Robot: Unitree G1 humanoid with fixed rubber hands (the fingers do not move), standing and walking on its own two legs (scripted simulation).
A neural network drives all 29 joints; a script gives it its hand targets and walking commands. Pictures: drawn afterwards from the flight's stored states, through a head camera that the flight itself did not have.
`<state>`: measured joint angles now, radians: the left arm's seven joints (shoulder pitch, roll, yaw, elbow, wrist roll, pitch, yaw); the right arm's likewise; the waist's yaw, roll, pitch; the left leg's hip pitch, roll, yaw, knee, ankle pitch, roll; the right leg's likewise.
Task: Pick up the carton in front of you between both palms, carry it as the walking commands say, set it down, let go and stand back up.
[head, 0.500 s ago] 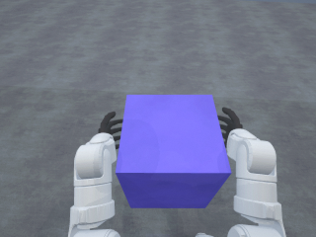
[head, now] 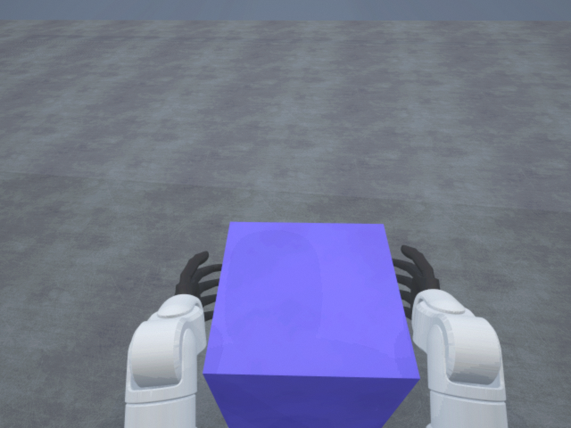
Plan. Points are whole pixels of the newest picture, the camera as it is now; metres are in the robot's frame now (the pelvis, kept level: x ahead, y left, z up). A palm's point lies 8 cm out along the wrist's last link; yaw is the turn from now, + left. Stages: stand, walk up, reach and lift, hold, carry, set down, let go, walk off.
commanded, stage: carry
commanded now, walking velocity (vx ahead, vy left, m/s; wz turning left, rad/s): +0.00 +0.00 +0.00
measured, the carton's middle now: (304, 333) +0.25 +0.00 +0.00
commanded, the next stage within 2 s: hold in 1.74 s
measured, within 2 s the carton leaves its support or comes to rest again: neither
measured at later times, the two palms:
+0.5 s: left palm (213, 213) +0.43 +0.15 +0.06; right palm (395, 214) +0.42 -0.15 +0.07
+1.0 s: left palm (225, 235) +0.42 +0.13 +0.02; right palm (399, 235) +0.41 -0.16 +0.02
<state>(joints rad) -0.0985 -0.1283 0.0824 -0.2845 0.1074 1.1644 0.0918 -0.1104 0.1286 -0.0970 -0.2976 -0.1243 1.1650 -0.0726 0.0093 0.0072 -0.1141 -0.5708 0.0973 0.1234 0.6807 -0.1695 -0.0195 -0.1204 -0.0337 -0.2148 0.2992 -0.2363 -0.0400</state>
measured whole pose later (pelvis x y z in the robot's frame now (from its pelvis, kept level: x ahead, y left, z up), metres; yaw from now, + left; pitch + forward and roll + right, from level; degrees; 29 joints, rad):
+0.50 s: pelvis +0.16 +0.01 -0.02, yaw -3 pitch +4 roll +1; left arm -0.16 -0.13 0.11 -0.23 0.14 1.17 0.08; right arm -0.17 0.13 -0.13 -0.22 -0.13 1.14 -0.06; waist -0.01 -0.02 -0.15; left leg -0.37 0.05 0.22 0.53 -0.22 0.04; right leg -0.15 -0.07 -0.12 0.50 -0.41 0.03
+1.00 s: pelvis +0.13 +0.00 -0.02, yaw -3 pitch +2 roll +0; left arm -0.22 -0.14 0.18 0.20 0.25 0.77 0.02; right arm -0.23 0.14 -0.20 0.20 -0.26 0.76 0.00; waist 0.00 -0.01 -0.12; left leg -0.38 0.08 0.20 0.55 -0.19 0.02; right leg -0.15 -0.05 -0.14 0.54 -0.41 0.00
